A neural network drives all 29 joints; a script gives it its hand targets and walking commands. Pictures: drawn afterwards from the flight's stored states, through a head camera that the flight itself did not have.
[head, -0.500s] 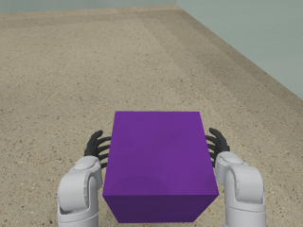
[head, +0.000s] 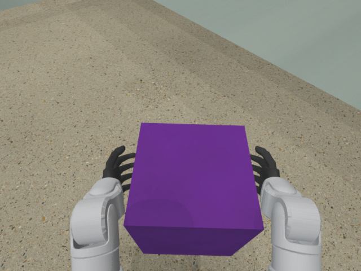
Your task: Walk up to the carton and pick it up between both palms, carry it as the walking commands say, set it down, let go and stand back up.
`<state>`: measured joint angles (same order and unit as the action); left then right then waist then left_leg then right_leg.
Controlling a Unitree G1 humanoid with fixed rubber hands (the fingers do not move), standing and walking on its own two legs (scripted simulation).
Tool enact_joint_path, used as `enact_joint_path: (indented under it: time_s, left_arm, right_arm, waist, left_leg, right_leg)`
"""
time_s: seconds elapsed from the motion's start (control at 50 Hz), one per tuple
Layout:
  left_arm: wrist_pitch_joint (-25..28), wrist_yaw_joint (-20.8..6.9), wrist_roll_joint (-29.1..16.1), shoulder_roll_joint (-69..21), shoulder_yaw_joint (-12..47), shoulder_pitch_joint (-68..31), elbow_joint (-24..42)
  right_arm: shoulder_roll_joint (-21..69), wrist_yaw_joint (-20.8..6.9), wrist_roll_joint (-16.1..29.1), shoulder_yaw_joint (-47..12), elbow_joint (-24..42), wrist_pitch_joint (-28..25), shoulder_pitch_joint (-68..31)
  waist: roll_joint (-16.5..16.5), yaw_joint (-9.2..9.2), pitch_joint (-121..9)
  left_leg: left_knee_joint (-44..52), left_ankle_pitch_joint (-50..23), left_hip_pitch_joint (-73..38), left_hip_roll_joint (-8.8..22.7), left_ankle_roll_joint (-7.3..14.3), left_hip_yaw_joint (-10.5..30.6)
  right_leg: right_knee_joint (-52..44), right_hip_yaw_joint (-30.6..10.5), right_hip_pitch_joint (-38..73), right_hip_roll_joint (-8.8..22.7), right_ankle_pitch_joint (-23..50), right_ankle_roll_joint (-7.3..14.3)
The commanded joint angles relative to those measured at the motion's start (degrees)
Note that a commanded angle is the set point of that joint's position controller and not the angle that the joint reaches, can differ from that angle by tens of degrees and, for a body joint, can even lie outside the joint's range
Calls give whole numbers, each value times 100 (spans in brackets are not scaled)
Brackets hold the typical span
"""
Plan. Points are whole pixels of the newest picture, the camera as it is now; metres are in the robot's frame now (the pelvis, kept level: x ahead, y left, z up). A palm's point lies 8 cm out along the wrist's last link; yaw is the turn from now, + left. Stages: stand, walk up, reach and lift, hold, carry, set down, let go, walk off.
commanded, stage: carry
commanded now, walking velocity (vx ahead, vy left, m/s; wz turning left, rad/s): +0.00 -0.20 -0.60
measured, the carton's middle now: (189, 195) +0.29 -0.01 +0.00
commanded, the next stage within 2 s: none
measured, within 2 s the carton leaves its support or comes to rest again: neither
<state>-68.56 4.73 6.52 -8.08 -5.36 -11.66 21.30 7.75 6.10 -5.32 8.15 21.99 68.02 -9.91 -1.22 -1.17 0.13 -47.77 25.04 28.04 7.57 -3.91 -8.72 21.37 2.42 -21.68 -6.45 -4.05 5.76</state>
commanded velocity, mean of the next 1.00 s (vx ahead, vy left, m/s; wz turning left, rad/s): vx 0.00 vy -0.07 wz -0.20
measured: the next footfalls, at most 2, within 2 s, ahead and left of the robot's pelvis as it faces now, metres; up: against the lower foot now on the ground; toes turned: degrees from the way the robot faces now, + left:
left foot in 0.08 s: +0.07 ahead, +0.08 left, +0.00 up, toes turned +7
right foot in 0.42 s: +0.06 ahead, -0.34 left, +0.00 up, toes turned -22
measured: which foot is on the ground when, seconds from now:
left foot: up 0.00-0.06, down 0.08-0.42, up 0.44-0.82, down 0.84-1.00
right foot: down 0.00-0.10, up 0.12-0.40, down 0.42-1.00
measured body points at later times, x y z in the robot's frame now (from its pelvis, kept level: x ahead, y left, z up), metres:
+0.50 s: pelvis +0.00 -0.19 +0.00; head +0.02 -0.20 +0.45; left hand +0.31 -0.14 +0.07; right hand +0.22 -0.42 +0.06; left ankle +0.02 +0.01 -0.70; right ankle +0.02 -0.32 -0.74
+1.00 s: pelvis -0.01 -0.26 +0.01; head -0.05 -0.24 +0.46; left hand +0.29 -0.20 +0.10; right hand +0.19 -0.49 +0.10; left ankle +0.02 -0.15 -0.73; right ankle +0.02 -0.32 -0.73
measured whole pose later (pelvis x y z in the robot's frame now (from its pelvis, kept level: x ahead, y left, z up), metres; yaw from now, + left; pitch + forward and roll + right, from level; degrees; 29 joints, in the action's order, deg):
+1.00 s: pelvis -0.01 -0.26 +0.01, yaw -19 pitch +3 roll +0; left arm -72.0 4.5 6.9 -7.6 -5.3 -8.5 19.3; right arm 7.6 5.1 -7.3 6.6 18.6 72.0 -8.7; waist 0.6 0.7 -9.7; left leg -25.2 13.5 14.6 2.8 0.1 -7.0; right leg 18.2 5.4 -16.7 -5.1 -5.1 5.8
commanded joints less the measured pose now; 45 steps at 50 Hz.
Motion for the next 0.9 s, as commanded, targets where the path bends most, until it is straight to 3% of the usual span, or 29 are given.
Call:
enact_joint_path:
  time_s: [0.0,0.04,0.06,0.08,0.1,0.12,0.14,0.16,0.18,0.2,0.24,0.28,0.34,0.36,0.38,0.4,0.42,0.44,0.48,0.5,0.54,0.6,0.64,0.68,0.78,0.82,0.84,0.86,0.88]
  left_arm:
    - [-36,-1405,-2134,-5147,3940,-1816,214]
    - [-77,-1390,-2153,-5142,4040,-1917,226]
    - [-108,-1382,-2175,-5119,4073,-2021,230]
    - [-158,-1387,-2263,-5063,4160,-2159,365]
    - [-217,-1402,-2381,-4991,4292,-2444,617]
    - [-196,-1406,-2317,-5031,4288,-2661,459]
    - [-174,-1397,-2324,-5094,4194,-2537,345]
    - [-159,-1395,-2413,-5159,4247,-2434,340]
    - [-167,-1399,-2515,-5199,4324,-2471,348]
    - [-179,-1392,-2575,-5198,4342,-2471,294]
    - [-213,-1370,-2569,-5133,4304,-2297,250]
    - [-285,-1385,-2498,-5050,4221,-2178,144]
    - [-352,-1451,-2442,-4952,4150,-2189,63]
    - [-364,-1454,-2423,-4979,4137,-2138,1]
    - [-369,-1451,-2409,-5019,4110,-2086,-57]
    - [-373,-1467,-2391,-5047,4069,-1974,-126]
    - [-303,-1503,-2338,-5038,4000,-1934,-288]
    - [-219,-1520,-2360,-5118,3952,-2204,-122]
    - [-123,-1541,-2315,-5364,3938,-2235,1]
    - [-92,-1535,-2318,-5397,3931,-2305,89]
    - [-45,-1493,-2245,-5388,3863,-2185,199]
    - [-37,-1426,-2148,-5303,3802,-1869,147]
    - [-83,-1402,-2114,-5290,3827,-1746,122]
    - [-138,-1399,-2116,-5300,3891,-1739,121]
    - [-275,-1449,-2242,-5236,4061,-1994,111]
    - [-322,-1461,-2293,-5149,4076,-2041,43]
    - [-334,-1463,-2298,-5112,4062,-2022,-28]
    - [-346,-1478,-2323,-5065,4080,-2074,10]
    - [-359,-1488,-2344,-5087,4111,-2180,-8]
  right_arm:
    - [5279,-1544,2374,-4334,228,109,-2417]
    - [5270,-1586,2311,-4236,67,140,-2296]
    - [5277,-1602,2262,-4170,-23,162,-2202]
    - [5226,-1614,2185,-4086,-120,153,-2026]
    - [5200,-1625,2157,-4011,-171,115,-1995]
    - [5266,-1644,2165,-3911,-283,172,-1974]
    - [5274,-1646,2151,-3916,-239,166,-2099]
    - [5249,-1627,2148,-3952,-109,159,-2224]
    - [5218,-1603,2181,-3968,-6,162,-2367]
    - [5193,-1585,2184,-3963,88,166,-2387]
    - [5032,-1551,2136,-3942,133,215,-2207]
    - [4893,-1510,2049,-3876,38,265,-1990]
    - [4932,-1478,1963,-3824,-102,285,-1919]
    - [4979,-1475,1970,-3858,-105,280,-2006]
    - [4979,-1472,1965,-3884,-109,272,-2058]
    - [4887,-1472,1937,-3875,-188,283,-2087]
    - [5035,-1486,2024,-4021,-197,327,-2149]
    - [5178,-1544,2111,-4133,-161,310,-2479]
    - [5394,-1612,2333,-4407,79,203,-2948]
    - [5467,-1602,2455,-4516,259,161,-3064]
    - [5467,-1564,2594,-4622,454,141,-3119]
    - [5315,-1538,2563,-4610,472,174,-2874]
    - [5223,-1561,2494,-4555,388,223,-2674]
    - [5172,-1594,2416,-4491,271,267,-2532]
    - [5139,-1620,2253,-4362,38,339,-2337]
    - [5116,-1607,2165,-4270,-42,368,-2267]
    - [5086,-1597,2130,-4203,-85,394,-2255]
    - [5086,-1602,2101,-4178,-117,381,-2260]
    - [5076,-1609,2109,-4182,-131,385,-2298]
  waist:
    - [758,216,-2282]
    - [616,176,-2162]
    - [480,77,-2118]
    - [-304,-37,-1982]
    - [-2584,-1,-1688]
    - [-1597,166,-1399]
    - [-724,206,-1465]
    - [-392,248,-1489]
    - [-606,230,-1402]
    - [-781,183,-1351]
    - [-1076,131,-1384]
    - [-1377,81,-1456]
    - [-1763,67,-1602]
    - [-1603,126,-1695]
    - [-1024,160,-1864]
    - [-115,234,-1812]
    - [1838,191,-1889]
    - [2071,179,-2202]
    - [1271,141,-2098]
    - [1153,123,-2197]
    - [1068,123,-2348]
    - [937,171,-2309]
    - [750,185,-2275]
    - [607,185,-2197]
    - [519,161,-1913]
    - [490,148,-1879]
    - [463,158,-1921]
    - [164,181,-1821]
    - [39,146,-1662]
  left_leg:
    - [826,-178,-776,-101,230,256]
    - [2047,-572,-1642,-146,266,165]
    - [3076,-1032,-2540,29,284,202]
    - [3736,-732,-3588,1032,645,1174]
    - [3986,-1615,-2936,3072,1586,3015]
    - [3888,-2623,-2431,3102,1588,2337]
    - [3707,-2702,-2316,2640,1206,1630]
    - [3638,-2556,-2438,2201,780,1017]
    - [3556,-2911,-2643,1890,587,567]
    - [3429,-3363,-2647,1669,563,150]
    - [3149,-4484,-2629,1554,565,-411]
    - [3028,-5260,-2673,1513,506,-705]
    - [2720,-4735,-2886,1531,242,-842]
    - [2370,-4152,-2706,1376,52,-972]
    - [1700,-3422,-2205,1117,-159,-1065]
    - [870,-1558,-1257,919,-274,-967]
    - [-142,1281,414,152,-580,-1036]
    - [-743,1606,407,508,-413,-63]
    - [-1087,1014,554,449,-159,309]
    - [-1169,550,532,425,-83,390]
    - [-1137,-14,291,352,-23,336]
    - [-520,-101,128,167,61,359]
    - [-66,-56,12,24,174,456]
    - [421,-82,-207,-128,286,507]
    - [2115,-550,-1058,-430,366,319]
    - [3002,-1240,-1736,-337,320,350]
    - [3046,-1282,-2057,-131,311,537]
    - [2684,-1165,-2083,46,336,712]
    - [2623,-897,-1830,125,384,775]
  right_leg:
    - [-841,-1562,1466,1702,570,736]
    - [-925,-1500,1021,1411,456,403]
    - [-805,-1291,446,1087,250,-18]
    - [-241,-747,-730,551,-435,-736]
    - [2326,-231,-1360,332,-2236,-807]
    - [3296,-493,-1546,891,-1995,-676]
    - [3607,-623,-1314,953,-1581,-643]
    - [3466,-597,-1329,991,-1207,-640]
    - [3202,-499,-1409,927,-1051,-668]
    - [2927,-232,-1301,795,-1070,-765]
    - [2229,201,-936,760,-1350,-866]
    - [1399,556,-423,688,-1357,-833]
    - [325,813,183,564,-931,-730]
    - [-281,871,716,513,-406,-703]
    - [-727,781,1566,523,258,-726]
    - [-846,293,2282,1002,794,-726]
    - [-620,-1691,2962,2577,3593,-23]
    - [-82,-1425,2933,2618,4115,509]
    - [89,-787,2545,2102,3178,178]
    - [-12,-740,2438,2005,2604,108]
    - [-312,-515,2006,1948,1456,235]
    - [-784,-947,1764,2163,71,522]
    - [-941,-1275,1801,2343,-128,623]
    - [-1012,-1406,1790,2384,-39,590]
    - [-1047,-1404,1634,2102,36,121]
    - [-947,-1291,1366,1845,-107,-202]
    - [-906,-1309,1141,1766,-256,-322]
    - [-1012,-1212,833,1596,-513,-508]
    - [-1010,-1159,713,1512,-851,-520]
